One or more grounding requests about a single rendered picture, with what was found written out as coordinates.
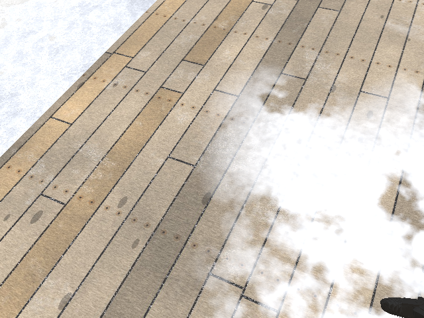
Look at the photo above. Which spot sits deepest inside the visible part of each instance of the robot right hand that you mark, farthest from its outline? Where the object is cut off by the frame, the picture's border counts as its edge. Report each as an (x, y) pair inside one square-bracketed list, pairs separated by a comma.
[(404, 307)]

